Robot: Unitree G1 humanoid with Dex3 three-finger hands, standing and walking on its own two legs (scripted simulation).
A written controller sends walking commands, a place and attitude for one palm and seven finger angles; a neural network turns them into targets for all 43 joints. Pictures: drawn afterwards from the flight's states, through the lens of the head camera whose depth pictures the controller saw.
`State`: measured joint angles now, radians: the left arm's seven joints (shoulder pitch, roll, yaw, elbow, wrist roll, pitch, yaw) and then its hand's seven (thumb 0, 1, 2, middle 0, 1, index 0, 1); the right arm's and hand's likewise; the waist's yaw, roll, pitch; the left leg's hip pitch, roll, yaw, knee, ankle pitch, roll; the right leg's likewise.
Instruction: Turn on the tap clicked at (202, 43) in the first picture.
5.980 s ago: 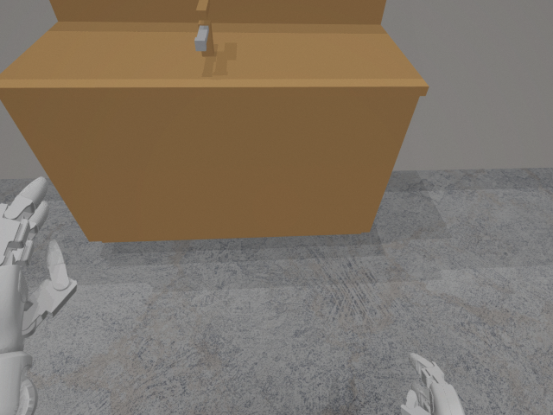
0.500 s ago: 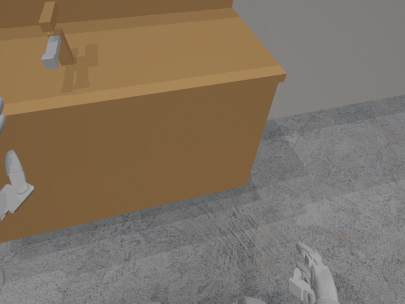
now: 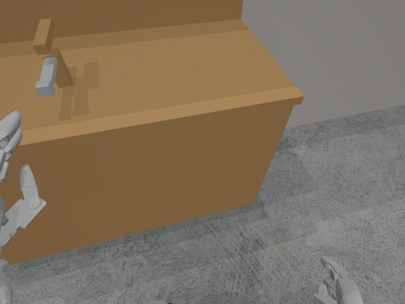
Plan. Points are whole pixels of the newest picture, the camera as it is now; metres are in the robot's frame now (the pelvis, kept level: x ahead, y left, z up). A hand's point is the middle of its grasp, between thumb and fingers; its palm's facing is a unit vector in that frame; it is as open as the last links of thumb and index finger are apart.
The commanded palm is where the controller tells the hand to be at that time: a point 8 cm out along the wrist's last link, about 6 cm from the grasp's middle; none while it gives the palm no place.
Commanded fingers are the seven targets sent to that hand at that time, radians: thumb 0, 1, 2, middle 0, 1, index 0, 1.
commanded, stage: take the last steps up to it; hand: left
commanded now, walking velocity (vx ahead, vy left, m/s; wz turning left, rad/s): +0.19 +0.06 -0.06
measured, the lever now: (45, 88) +0.52 +0.39 +0.12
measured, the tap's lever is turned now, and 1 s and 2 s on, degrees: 0 0 0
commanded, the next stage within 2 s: come to a stop and stand still in 0.36 s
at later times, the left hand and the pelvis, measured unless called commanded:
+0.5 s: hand (62, 159) +0.28 +0.23 +0.18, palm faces +0.42 -0.81 -0.40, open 7.4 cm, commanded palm +0.22 +0.27 +0.19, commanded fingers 0.00 0.90 0.90 -0.20 -0.30 -0.20 -0.30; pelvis +0.06 +0.00 +0.01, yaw -1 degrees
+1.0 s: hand (64, 171) +0.26 +0.22 +0.18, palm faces +0.35 -0.84 -0.41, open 7.4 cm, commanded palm +0.22 +0.27 +0.19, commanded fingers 0.00 0.90 0.90 -0.20 -0.30 -0.20 -0.30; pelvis +0.05 +0.00 +0.00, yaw -2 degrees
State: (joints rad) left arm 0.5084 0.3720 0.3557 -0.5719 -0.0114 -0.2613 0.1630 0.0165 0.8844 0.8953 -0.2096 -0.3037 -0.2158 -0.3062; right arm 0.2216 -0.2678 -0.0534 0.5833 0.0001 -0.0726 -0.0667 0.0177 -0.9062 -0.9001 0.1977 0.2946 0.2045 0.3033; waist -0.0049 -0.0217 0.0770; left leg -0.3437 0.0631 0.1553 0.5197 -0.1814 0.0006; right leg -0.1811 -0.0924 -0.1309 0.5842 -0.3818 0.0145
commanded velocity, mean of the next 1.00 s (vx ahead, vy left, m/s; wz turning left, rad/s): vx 0.04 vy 0.01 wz -0.01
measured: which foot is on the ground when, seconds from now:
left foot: down 0.00-0.36, up 0.38-0.64, down 0.66-1.00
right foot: down 0.00-0.02, up 0.04-0.32, down 0.34-1.00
